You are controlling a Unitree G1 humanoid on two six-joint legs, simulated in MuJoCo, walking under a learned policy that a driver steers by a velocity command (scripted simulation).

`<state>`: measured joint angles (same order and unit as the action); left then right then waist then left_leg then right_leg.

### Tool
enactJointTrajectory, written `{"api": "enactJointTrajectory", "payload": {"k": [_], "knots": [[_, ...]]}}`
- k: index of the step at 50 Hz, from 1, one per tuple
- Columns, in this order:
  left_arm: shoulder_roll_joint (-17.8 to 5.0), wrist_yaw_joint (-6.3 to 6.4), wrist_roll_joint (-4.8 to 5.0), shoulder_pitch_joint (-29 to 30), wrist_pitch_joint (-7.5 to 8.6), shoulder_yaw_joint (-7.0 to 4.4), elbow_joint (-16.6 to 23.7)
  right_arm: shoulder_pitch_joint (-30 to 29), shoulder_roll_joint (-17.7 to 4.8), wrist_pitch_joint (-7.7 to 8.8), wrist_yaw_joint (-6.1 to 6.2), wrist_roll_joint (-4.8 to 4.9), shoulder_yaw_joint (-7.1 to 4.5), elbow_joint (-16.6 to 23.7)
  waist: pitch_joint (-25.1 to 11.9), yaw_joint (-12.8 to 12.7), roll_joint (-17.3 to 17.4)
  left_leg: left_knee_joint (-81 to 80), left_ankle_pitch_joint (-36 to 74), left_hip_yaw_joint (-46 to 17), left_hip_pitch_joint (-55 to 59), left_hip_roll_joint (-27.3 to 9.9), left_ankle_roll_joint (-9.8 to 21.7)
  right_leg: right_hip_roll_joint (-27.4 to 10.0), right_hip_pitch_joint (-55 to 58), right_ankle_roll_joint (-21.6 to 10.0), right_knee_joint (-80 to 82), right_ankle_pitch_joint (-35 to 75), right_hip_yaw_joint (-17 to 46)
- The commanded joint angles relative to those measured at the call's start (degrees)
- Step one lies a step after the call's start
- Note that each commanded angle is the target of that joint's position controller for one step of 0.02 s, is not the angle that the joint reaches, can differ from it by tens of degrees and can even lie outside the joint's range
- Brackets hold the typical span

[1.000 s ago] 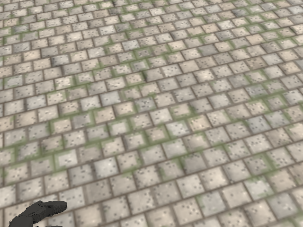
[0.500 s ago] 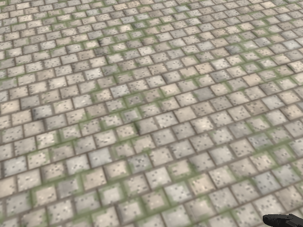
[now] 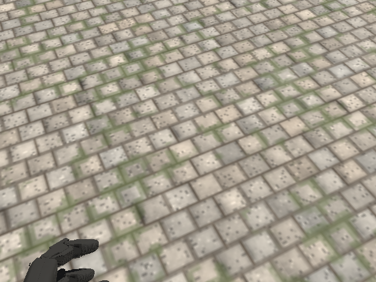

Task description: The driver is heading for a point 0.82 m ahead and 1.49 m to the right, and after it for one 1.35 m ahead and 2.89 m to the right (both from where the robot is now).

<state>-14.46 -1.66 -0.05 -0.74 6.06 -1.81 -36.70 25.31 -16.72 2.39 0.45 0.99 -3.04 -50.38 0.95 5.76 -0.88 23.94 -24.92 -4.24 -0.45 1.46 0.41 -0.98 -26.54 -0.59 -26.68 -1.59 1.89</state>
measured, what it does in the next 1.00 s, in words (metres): walks ahead, turning right: left foot, then right foot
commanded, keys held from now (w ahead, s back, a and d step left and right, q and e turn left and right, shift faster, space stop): e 1.00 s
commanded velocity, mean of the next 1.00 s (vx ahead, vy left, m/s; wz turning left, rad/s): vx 0.10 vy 0.00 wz -0.41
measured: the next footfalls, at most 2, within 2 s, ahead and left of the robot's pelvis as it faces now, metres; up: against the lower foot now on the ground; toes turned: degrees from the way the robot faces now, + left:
left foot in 0.42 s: +0.23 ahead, +0.10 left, +0.00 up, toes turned -12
right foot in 0.82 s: +0.13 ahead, -0.15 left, +0.00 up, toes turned -24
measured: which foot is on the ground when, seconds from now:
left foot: down 0.00-0.00, up 0.02-0.40, down 0.42-0.82, up 0.84-1.00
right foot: down 0.00-0.42, up 0.44-0.80, down 0.82-1.00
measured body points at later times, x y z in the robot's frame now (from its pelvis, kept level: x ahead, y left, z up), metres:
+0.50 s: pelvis +0.13 +0.01 +0.01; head +0.16 +0.02 +0.46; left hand +0.28 +0.28 -0.11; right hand +0.26 -0.29 -0.07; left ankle +0.19 +0.11 -0.73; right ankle +0.10 -0.12 -0.68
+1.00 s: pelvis +0.12 -0.05 +0.02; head +0.14 -0.10 +0.46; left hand +0.38 +0.14 -0.06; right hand +0.10 -0.38 -0.11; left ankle +0.18 +0.10 -0.64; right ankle +0.09 -0.13 -0.73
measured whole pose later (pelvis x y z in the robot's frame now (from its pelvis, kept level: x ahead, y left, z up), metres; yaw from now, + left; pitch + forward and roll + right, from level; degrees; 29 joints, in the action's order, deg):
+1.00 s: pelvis +0.12 -0.05 +0.02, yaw -29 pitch +2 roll +2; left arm -17.2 0.8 0.2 -10.4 -1.5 -3.9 -38.7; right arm 6.7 -19.3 -1.2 2.5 -0.3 -5.6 -44.5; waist 3.5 0.1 2.3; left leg 63.0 -23.0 -1.5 -30.8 -0.9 -4.3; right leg 2.2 -15.8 -3.2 -26.2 -11.8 3.7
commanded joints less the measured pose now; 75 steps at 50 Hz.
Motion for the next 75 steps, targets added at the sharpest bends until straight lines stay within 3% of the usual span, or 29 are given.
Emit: {"api": "enactJointTrajectory", "payload": {"k": [1, 2, 3, 5, 6, 11, 19, 20, 21, 22, 24, 26, 33, 37, 40, 41, 42, 43, 44, 46, 54, 62, 66, 67, 68, 69, 70, 72, 75], "knots": [[-17.48, 0.71, -1.83, -21.27, -0.22, -5.55, -2.34, 5.22, -0.17, 1.51, 0.39, -1.29, 0.91, 5.62, -22.24, -8.66, -14.19, 39.46, -0.34, 1.55, -31.81, 2.25, -1.06, -21.91, 49.20, -16.36, -1.45, 17.62, 28.21], [-13.10, 0.34, -0.57, -23.11, -0.67, -4.60, -3.16, 5.38, -4.09, 2.02, 0.16, -0.43, 0.15, 4.23, -24.48, -10.14, -14.22, 47.36, -11.87, -4.21, -36.39, 2.34, -1.81, -22.04, 48.33, -18.36, 3.16, 17.40, 36.50], [-10.22, 0.29, 0.08, -18.60, -0.84, -3.52, -2.77, 0.50, -7.61, 2.05, 0.04, 0.27, -0.83, 5.24, -16.07, -9.80, -9.23, 50.39, -9.52, -3.66, -39.40, -0.41, -1.99, -19.75, 41.74, -16.73, 3.27, 20.46, 27.96], [-7.12, 0.12, 0.30, -11.28, -1.28, -2.34, -2.35, -6.95, -7.17, 1.58, 0.38, -1.35, -0.92, 7.06, -7.52, -7.35, -1.97, 44.48, -3.32, 0.07, -37.47, -4.52, -2.76, -14.57, 27.57, -14.67, 4.84, 30.04, 17.58], [-6.59, 0.21, -0.07, -9.60, -1.31, -2.12, -2.53, -7.47, -6.35, 1.12, 0.48, -1.77, -0.95, 7.59, -6.56, -5.53, -2.80, 40.26, -1.07, -0.23, -33.53, -5.91, -2.91, -12.98, 22.43, -13.84, 6.20, 31.42, 15.49], [-12.56, 1.51, -0.06, -7.98, -2.87, -4.35, -3.40, -9.10, -3.69, -0.66, 1.29, -1.43, -0.06, 8.53, -8.01, -3.65, -5.65, 23.22, 6.69, 1.88, -21.73, -2.44, -4.45, -10.16, 12.29, -14.21, 8.75, 31.15, 11.25], [-11.84, 3.35, 1.60, -8.01, -6.21, -4.39, -4.20, -15.56, -5.81, -1.40, 0.91, -1.04, -1.15, 11.00, -4.85, -3.31, -6.07, 2.74, 16.43, 0.08, -12.77, -0.30, -2.49, -6.13, 8.57, -8.62, 4.43, -0.85, 19.12], [-10.12, 3.54, 1.51, -9.20, -6.44, -3.89, -4.23, -14.58, -7.27, -1.00, 1.04, -1.44, -1.66, 11.03, -5.12, -3.23, -4.58, -2.02, 20.22, -1.08, -8.56, -3.48, -0.90, -3.68, 6.84, -6.10, 0.96, -5.51, 18.69], [-6.35, 3.49, 0.50, -12.06, -6.54, -2.83, -4.04, -13.16, -10.96, -1.11, 1.56, -2.46, -2.42, 11.63, -8.41, -4.62, 5.65, -3.48, 28.53, -10.94, -1.93, -15.79, 3.43, 1.31, 2.12, -2.82, -11.10, -21.31, 13.12], [-6.40, 3.72, 0.91, -14.28, -6.31, -2.95, -2.68, -14.10, -13.19, -1.74, 1.30, -3.83, -3.09, 11.61, -7.12, -6.28, 17.35, -6.33, 34.61, -22.93, -2.70, -25.29, 12.37, 7.78, -7.04, -0.15, -21.48, -36.09, 4.14], [-13.16, 3.86, 1.08, -15.91, -6.86, -5.24, -4.62, -17.64, -7.45, -1.29, 1.13, -3.08, -1.69, 12.79, -5.73, -6.66, 10.49, -6.34, 32.00, -18.11, -5.88, -22.62, 13.85, 3.12, -8.12, 2.68, -37.17, -31.64, 5.70], [-12.32, 4.51, 0.89, -16.79, -8.72, -5.65, -5.75, -21.81, -5.97, -1.26, 1.09, -1.94, -1.36, 13.24, -3.89, -7.75, 8.62, -6.08, 28.87, -10.21, -7.71, -18.32, 10.77, 1.54, -8.59, 4.79, -40.85, -25.78, 4.65], [-6.90, 2.67, 1.10, -9.34, -8.99, -3.58, -0.36, -19.25, -8.64, -2.59, 2.10, -1.86, -2.61, 10.92, -5.49, -4.29, 10.34, -6.56, 33.00, -0.03, -5.29, -17.91, 12.38, -1.27, -2.18, 6.23, -24.57, -20.00, -1.13], [-8.37, 1.41, 1.07, -9.11, -9.50, -3.96, 0.81, -18.92, -10.83, -2.82, 1.29, -0.79, -3.56, 9.90, -5.72, -4.29, 11.09, -4.89, 33.75, 1.61, -5.16, -19.87, 11.81, -0.70, 4.24, 3.84, -14.92, -18.92, -4.15], [-9.01, 0.80, 0.93, -13.14, -9.84, -4.78, -0.42, -19.04, -10.24, -2.82, 1.12, 0.74, -3.67, 8.66, -5.54, -7.15, 9.34, 2.01, 27.80, 5.35, -9.17, -18.17, 6.51, 1.32, 14.67, -0.61, 0.12, -8.47, -5.66], [-11.80, 1.39, 0.87, -15.11, -9.83, -5.81, -0.82, -15.68, -7.87, -2.71, 0.76, 0.07, -3.14, 7.29, -5.91, -7.12, 2.30, 10.18, 19.27, 9.73, -15.84, -14.92, 1.71, -1.26, 22.50, -3.24, 4.99, 1.58, 0.18], [-19.40, 2.62, 0.76, -16.14, -9.75, -7.37, 0.43, -15.58, -3.68, -2.63, 0.26, -3.42, -1.68, 9.78, -6.20, -5.21, -17.68, 28.94, -10.03, 14.60, -33.15, -6.20, -4.91, -17.18, 31.40, -11.37, 4.72, 24.84, 21.73], [-18.32, 1.95, -1.48, -16.09, -8.39, -6.71, 1.60, -21.95, -5.85, -2.42, 0.93, -2.62, -2.38, 11.66, -8.14, -9.84, -13.27, 39.44, -14.95, 4.60, -37.31, -2.40, -5.30, -21.36, 25.46, -19.98, 6.68, 22.32, 27.16], [-16.61, 1.66, -1.72, -14.08, -7.12, -6.16, 1.40, -23.17, -7.69, -2.62, 1.31, -1.18, -3.03, 11.59, -6.47, -9.01, -7.94, 43.08, -10.73, 1.89, -37.72, -3.57, -4.46, -18.09, 23.70, -18.44, 7.67, 17.35, 22.33], [-13.16, 2.24, 0.29, -8.75, -6.32, -5.24, 1.65, -20.83, -7.96, -3.02, 2.32, -1.25, -3.58, 9.74, -4.63, -6.40, -5.10, 41.31, -2.08, 0.37, -38.21, -4.68, -3.95, -12.94, 22.22, -12.81, 7.50, 9.55, 17.18], [-13.00, 3.77, 0.55, -9.08, -6.89, -4.66, 1.86, -20.75, -6.01, -2.45, 2.01, -1.08, -3.32, 10.75, -5.07, -6.45, -6.68, 28.57, 6.11, -0.93, -33.51, -1.54, -6.03, -9.39, 21.65, -12.46, 7.34, 4.07, 19.23], [-14.00, 3.05, 0.76, -7.26, -7.92, -5.10, 2.62, -20.55, -6.42, -0.91, 0.54, -0.41, -3.26, 11.69, -4.99, -7.04, -7.69, 14.66, 3.28, -1.98, -23.40, 0.91, -4.93, -7.94, 18.01, -12.67, 4.85, 4.05, 28.01], [-12.71, 3.44, 1.94, -5.19, -8.71, -4.68, 3.34, -14.75, -6.95, -0.09, -0.23, -0.44, -3.73, 10.34, -7.10, -3.51, -6.31, -4.09, 16.09, -0.91, -9.47, -0.39, -2.18, -3.31, 14.14, -8.21, 0.49, -1.67, 28.04], [-9.54, 3.42, 1.48, -7.81, -8.71, -3.74, 3.18, -12.78, -9.91, -0.40, 0.09, -1.17, -4.31, 10.30, -9.40, -4.31, 1.77, -6.55, 14.68, -9.60, -0.53, -10.51, 1.74, 1.18, 6.21, -4.86, -7.82, -20.61, 22.38], [-8.89, 3.41, 1.89, -8.97, -8.25, -3.72, 4.25, -12.65, -14.01, -0.97, 0.23, -2.46, -4.95, 10.09, -5.76, -5.95, 15.52, -10.13, 8.01, -24.34, 0.70, -19.94, 10.23, 10.63, -7.46, -2.09, -18.00, -34.19, 9.70], [-12.97, 3.43, 0.93, -8.48, -7.41, -4.78, 4.11, -14.26, -11.94, -0.43, 0.23, -3.03, -4.49, 11.16, -2.49, -5.26, 13.72, -12.32, -1.37, -28.79, -3.50, -24.10, 14.04, 5.32, -11.65, -0.57, -28.63, -31.57, 9.41], [-14.79, 3.16, 1.01, -8.48, -7.15, -5.49, 3.36, -16.41, -9.37, -0.06, 0.65, -2.37, -3.72, 11.97, -0.58, -5.88, 11.12, -12.95, -6.48, -24.48, -5.03, -21.66, 12.39, 3.08, -12.50, 0.06, -32.20, -26.77, 8.34], [-13.25, 2.88, 0.47, -9.60, -7.31, -5.50, 1.91, -17.43, -7.92, 0.21, 1.64, -0.71, -3.15, 12.16, 0.84, -5.73, 10.25, -13.22, -6.40, -17.54, -2.80, -17.27, 8.67, 1.70, -15.78, 2.36, -36.34, -20.47, 6.27], [-9.73, 1.84, 1.20, -6.78, -6.45, -4.39, 3.10, -13.10, -7.88, 0.68, 2.06, -1.12, -2.82, 11.61, 1.64, -2.90, 8.81, -15.15, -1.80, -10.16, -1.87, -15.73, 8.32, -0.18, -17.91, 3.91, -36.90, -15.12, 2.56]]}}
Keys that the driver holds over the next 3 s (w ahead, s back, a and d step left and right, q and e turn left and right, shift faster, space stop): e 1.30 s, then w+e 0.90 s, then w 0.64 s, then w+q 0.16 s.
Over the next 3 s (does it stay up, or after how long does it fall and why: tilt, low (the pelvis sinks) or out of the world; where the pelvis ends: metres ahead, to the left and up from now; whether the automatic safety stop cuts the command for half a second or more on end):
stays up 0.33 -0.81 0.02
